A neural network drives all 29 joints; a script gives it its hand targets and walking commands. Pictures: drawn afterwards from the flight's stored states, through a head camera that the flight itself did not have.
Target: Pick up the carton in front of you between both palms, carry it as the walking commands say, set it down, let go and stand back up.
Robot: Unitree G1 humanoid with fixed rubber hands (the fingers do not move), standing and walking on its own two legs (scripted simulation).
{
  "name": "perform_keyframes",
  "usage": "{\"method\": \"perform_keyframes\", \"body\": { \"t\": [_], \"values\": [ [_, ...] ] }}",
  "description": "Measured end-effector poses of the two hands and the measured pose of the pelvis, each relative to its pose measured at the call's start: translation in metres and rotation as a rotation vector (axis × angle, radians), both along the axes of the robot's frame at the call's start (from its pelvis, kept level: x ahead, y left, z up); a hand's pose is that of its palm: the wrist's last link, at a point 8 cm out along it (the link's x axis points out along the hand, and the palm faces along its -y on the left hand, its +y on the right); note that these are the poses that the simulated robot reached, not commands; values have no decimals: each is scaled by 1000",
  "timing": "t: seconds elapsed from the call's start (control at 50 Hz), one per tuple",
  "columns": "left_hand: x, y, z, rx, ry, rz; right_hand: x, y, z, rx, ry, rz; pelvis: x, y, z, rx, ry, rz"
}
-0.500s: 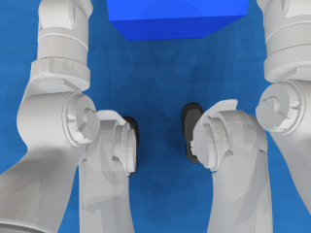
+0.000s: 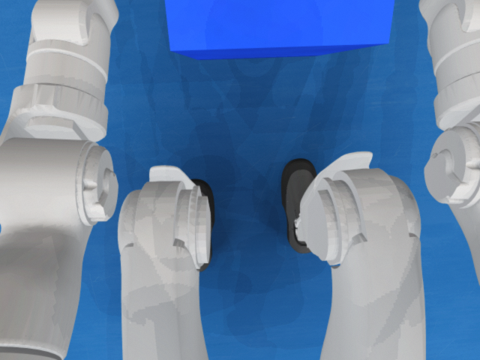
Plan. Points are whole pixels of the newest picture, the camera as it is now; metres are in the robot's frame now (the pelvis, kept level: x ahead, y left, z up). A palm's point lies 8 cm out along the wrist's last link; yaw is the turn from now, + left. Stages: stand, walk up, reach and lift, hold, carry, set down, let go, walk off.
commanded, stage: set down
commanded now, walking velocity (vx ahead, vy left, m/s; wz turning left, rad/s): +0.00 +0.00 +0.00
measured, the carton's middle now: out of the picture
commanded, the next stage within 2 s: let go in 1.06 s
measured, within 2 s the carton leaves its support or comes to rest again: neither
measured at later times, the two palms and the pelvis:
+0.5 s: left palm out of the picture +0.58 +0.14 -0.01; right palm out of the picture +0.55 -0.24 -0.01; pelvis +0.00 +0.00 +0.10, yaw +0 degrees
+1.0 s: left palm out of the picture +0.57 +0.15 +0.14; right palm out of the picture +0.54 -0.25 +0.14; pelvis +0.02 -0.01 +0.24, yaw +0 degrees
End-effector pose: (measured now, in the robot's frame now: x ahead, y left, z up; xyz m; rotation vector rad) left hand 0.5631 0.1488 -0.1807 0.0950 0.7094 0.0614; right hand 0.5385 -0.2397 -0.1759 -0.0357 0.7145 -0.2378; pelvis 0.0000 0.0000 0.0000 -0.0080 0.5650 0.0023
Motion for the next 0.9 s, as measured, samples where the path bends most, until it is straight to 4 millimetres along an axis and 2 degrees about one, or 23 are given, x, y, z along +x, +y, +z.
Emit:
{"method": "perform_keyframes", "body": {
  "t": [0.1, 0.2, 0.3, 0.4, 0.62, 0.76, 0.9],
  "values": [
    [11, -3, 29, -5, -56, -4, 16, 3, 29, 21, -62, 5, -2, -3, -2, 11, 1, -1],
    [11, -13, 66, -10, -81, -7, 10, 9, 60, 26, -76, 14, -5, -3, 12, 16, 25, -11],
    [10, -14, 112, 0, -70, 6, 5, 6, 104, 18, -75, 1, -8, -2, 43, 18, 74, -14],
    [13, -11, 150, -6, -61, 18, 6, 1, 141, 15, -74, -3, -5, -2, 73, 23, 146, -18],
    [14, -4, 200, -3, -87, 16, 10, -2, 196, -1, -91, 16, 4, -4, 125, 26, 237, -24],
    [15, -2, 244, 2, -78, 8, 9, -11, 242, 3, -85, 15, 12, -5, 168, 25, 264, -28],
    [14, -1, 291, -5, -83, 1, 9, -11, 288, 11, -89, 25, 20, -6, 208, 31, 279, -31]
  ]
}}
